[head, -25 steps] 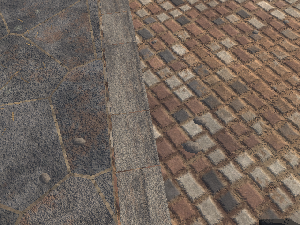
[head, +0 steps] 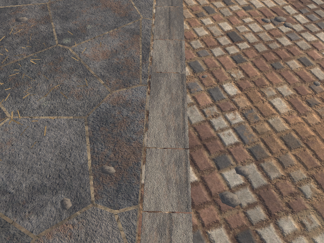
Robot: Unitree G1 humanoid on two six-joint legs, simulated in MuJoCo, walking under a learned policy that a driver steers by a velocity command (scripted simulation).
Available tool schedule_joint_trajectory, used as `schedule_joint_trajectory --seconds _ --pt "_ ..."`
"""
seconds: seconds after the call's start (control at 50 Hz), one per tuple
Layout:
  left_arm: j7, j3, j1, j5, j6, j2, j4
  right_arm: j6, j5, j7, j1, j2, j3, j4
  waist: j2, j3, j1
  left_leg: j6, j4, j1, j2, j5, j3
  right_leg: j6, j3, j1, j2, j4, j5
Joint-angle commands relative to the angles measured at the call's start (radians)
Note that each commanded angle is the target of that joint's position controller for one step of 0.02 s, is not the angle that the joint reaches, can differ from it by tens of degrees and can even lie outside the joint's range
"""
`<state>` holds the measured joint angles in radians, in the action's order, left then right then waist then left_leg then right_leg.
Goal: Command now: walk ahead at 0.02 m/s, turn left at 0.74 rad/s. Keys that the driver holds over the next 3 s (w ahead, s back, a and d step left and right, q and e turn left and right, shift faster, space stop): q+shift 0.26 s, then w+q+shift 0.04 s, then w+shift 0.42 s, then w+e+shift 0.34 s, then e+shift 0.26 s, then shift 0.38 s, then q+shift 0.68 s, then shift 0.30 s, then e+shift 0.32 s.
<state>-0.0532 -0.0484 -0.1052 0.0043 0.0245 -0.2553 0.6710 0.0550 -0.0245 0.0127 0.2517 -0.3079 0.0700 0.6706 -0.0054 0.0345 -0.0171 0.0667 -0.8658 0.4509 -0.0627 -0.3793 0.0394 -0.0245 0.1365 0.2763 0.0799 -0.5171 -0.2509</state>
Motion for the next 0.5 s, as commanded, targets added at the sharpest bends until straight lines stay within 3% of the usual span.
schedule_joint_trajectory --seconds 0.02,0.04,0.06,0.08,0.1,0.12,0.14,0.16,0.18,0.26,0.28,0.3,0.34,0.4,0.48,0.5 --pt "0.000 -0.067 0.006 -0.022 -0.011 -0.189 -0.044 -0.013 0.000 0.023 0.017 -0.063 0.020 -0.097 0.154 -0.144 0.004 -0.050 0.208 -0.086 0.028 0.090 0.069 0.178 -0.119 -0.135 0.253 0.048 0.369" --pt "0.003 -0.065 -0.008 -0.029 -0.014 -0.165 -0.032 -0.012 0.003 0.016 0.060 -0.075 0.032 -0.081 0.115 -0.142 -0.012 -0.081 0.298 -0.169 0.059 0.168 0.071 0.127 -0.074 -0.083 0.226 -0.028 0.281" --pt "0.011 -0.061 -0.062 -0.019 -0.015 -0.128 -0.012 -0.013 0.012 0.000 0.099 -0.136 0.056 -0.072 -0.040 -0.111 -0.012 -0.134 0.409 -0.273 0.029 0.394 -0.053 0.046 0.008 0.046 0.147 -0.213 0.091" --pt "0.016 -0.040 -0.024 0.030 -0.016 -0.067 -0.076 -0.020 0.022 -0.021 0.116 -0.305 0.096 -0.105 -0.413 -0.071 0.008 -0.310 0.452 -0.424 -0.244 0.801 -0.510 -0.075 0.041 0.420 -0.024 -0.553 -0.382" --pt "0.012 -0.044 0.120 0.028 -0.028 -0.101 -0.117 -0.045 0.066 -0.008 0.150 -0.280 0.083 -0.124 -0.308 -0.184 -0.085 -0.444 0.512 -0.426 -0.313 0.753 -0.648 -0.061 -0.179 0.497 -0.097 -0.725 -0.451" --pt "0.008 -0.052 0.135 0.003 -0.031 -0.123 -0.112 -0.064 0.068 -0.003 0.114 -0.254 0.075 -0.123 -0.193 -0.162 -0.067 -0.409 0.520 -0.425 -0.276 0.650 -0.574 -0.032 -0.228 0.513 -0.082 -0.771 -0.376" --pt "0.001 -0.055 0.112 -0.002 -0.033 -0.123 -0.094 -0.069 0.041 -0.012 0.049 -0.228 0.072 -0.129 -0.124 -0.135 -0.027 -0.351 0.505 -0.406 -0.220 0.582 -0.510 -0.016 -0.246 0.520 -0.068 -0.746 -0.277" --pt "-0.006 -0.060 0.089 0.006 -0.032 -0.134 -0.075 -0.060 0.010 -0.024 -0.011 -0.187 0.060 -0.142 -0.080 -0.125 0.000 -0.306 0.494 -0.384 -0.187 0.550 -0.460 -0.017 -0.253 0.514 -0.054 -0.706 -0.204" --pt "-0.008 -0.064 0.069 0.010 -0.032 -0.139 -0.067 -0.050 0.001 -0.036 -0.056 -0.169 0.050 -0.156 -0.091 -0.131 0.024 -0.283 0.492 -0.333 -0.155 0.544 -0.426 -0.023 -0.253 0.459 -0.059 -0.676 -0.149" --pt "0.009 -0.051 0.057 -0.001 -0.041 -0.098 -0.044 -0.029 0.009 -0.061 -0.047 -0.164 0.052 -0.168 -0.092 -0.158 0.022 -0.265 0.483 -0.329 -0.095 0.500 -0.428 -0.050 -0.253 0.396 -0.124 -0.501 -0.046" --pt "0.016 -0.049 0.053 -0.004 -0.046 -0.100 -0.040 -0.029 0.000 -0.065 -0.029 -0.166 0.054 -0.164 -0.087 -0.183 0.015 -0.267 0.512 -0.336 -0.082 0.275 -0.453 -0.051 -0.259 0.382 -0.127 -0.428 -0.023" --pt "0.027 -0.049 0.058 -0.010 -0.054 -0.105 -0.039 -0.031 -0.006 -0.065 -0.018 -0.172 0.055 -0.164 -0.109 -0.178 0.006 -0.272 0.558 -0.321 -0.076 -0.002 -0.495 -0.048 -0.263 0.364 -0.128 -0.360 -0.008" --pt "0.047 -0.054 0.066 -0.021 -0.071 -0.128 -0.036 -0.043 -0.002 -0.059 -0.021 -0.183 0.053 -0.163 -0.182 -0.136 -0.008 -0.280 0.609 -0.294 -0.097 -0.209 -0.547 -0.042 -0.247 0.353 -0.120 -0.268 -0.002" --pt "0.064 -0.048 0.095 -0.017 -0.108 -0.122 -0.041 -0.063 0.004 -0.047 0.019 -0.166 0.041 -0.138 -0.181 -0.096 -0.040 -0.285 0.604 -0.257 -0.104 -0.205 -0.548 -0.028 -0.224 0.284 -0.102 -0.171 0.011" --pt "0.074 -0.041 0.078 -0.028 -0.147 -0.110 -0.050 -0.084 0.006 -0.022 0.006 -0.147 0.023 -0.137 -0.174 -0.033 -0.032 -0.292 0.598 -0.152 -0.098 -0.220 -0.556 0.009 -0.177 0.137 -0.094 -0.078 -0.014" --pt "0.086 -0.030 0.012 0.052 -0.097 -0.102 -0.016 -0.061 0.069 0.011 0.000 -0.190 0.039 -0.123 -0.168 -0.045 -0.010 -0.269 0.593 -0.098 -0.030 -0.276 -0.514 0.020 -0.109 0.051 -0.126 -0.054 -0.074"
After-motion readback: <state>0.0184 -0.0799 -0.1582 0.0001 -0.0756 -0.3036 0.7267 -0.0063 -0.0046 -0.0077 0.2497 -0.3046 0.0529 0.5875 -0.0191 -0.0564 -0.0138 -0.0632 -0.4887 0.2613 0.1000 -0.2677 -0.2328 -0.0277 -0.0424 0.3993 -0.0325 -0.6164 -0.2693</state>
